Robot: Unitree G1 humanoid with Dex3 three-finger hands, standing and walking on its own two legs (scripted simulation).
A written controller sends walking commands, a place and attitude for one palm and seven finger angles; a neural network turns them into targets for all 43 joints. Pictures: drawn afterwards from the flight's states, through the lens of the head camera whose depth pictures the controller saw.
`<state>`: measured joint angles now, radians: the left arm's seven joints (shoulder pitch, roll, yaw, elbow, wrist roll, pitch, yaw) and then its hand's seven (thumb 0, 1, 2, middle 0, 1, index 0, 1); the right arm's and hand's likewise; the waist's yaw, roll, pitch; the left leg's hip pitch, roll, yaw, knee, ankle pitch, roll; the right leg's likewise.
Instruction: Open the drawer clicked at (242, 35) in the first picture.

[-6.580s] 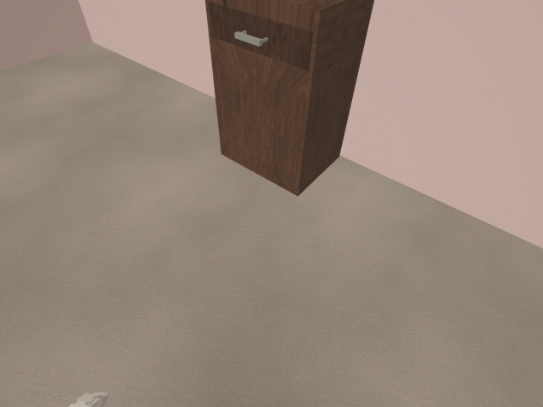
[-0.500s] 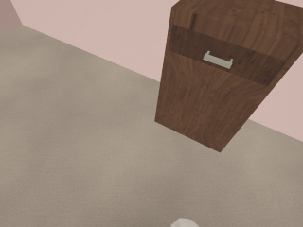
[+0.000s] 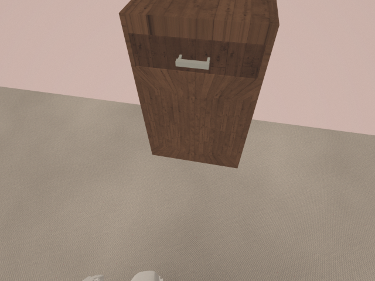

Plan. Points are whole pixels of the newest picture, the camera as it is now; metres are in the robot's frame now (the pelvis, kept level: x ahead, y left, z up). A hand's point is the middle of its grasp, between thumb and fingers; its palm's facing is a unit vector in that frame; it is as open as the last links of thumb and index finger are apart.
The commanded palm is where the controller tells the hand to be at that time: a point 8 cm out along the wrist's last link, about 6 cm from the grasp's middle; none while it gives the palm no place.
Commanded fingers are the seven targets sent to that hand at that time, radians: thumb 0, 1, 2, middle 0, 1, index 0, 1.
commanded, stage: turn to face it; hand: left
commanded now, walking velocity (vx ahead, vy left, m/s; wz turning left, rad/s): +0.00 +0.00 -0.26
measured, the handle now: (193, 61) +0.87 +0.02 -0.02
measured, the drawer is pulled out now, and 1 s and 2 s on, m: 0.00 0.00 0.00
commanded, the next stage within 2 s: take the last steps up to it in 0.16 s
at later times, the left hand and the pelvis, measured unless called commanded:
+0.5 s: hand out of the picture +0.08 +0.22 -0.17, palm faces -0.17 -0.97 -0.19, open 7.4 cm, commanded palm none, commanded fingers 0.00 0.90 0.90 -0.20 -0.30 -0.20 -0.30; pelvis +0.00 +0.03 +0.01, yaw -10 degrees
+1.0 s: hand out of the picture +0.09 +0.13 -0.17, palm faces -0.11 -0.98 -0.18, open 7.3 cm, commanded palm none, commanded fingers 0.00 0.90 0.90 -0.20 -0.30 -0.20 -0.30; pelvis +0.10 -0.04 +0.00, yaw -9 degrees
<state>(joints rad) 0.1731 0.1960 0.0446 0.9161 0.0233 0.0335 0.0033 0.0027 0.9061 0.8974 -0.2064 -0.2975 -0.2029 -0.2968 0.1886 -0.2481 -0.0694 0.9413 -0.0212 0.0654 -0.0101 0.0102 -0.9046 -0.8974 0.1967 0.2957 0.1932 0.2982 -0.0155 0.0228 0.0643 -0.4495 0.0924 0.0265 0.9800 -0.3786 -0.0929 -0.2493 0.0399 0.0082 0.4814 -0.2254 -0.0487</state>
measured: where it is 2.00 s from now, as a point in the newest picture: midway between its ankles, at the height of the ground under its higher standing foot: (205, 260)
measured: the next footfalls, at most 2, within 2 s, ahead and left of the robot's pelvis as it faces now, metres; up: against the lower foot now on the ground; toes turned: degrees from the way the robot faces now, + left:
left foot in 0.16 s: +0.04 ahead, +0.13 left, +0.00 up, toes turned +0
right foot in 0.66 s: +0.04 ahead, -0.14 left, +0.00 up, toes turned -18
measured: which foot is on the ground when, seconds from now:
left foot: up 0.00-0.14, down 0.16-0.66, up 0.68-1.00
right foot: down 0.00-0.16, up 0.18-0.64, down 0.66-1.00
